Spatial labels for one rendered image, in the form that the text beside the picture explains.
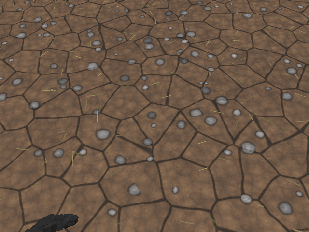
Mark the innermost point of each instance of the robot left hand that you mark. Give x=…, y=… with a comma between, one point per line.
x=53, y=223

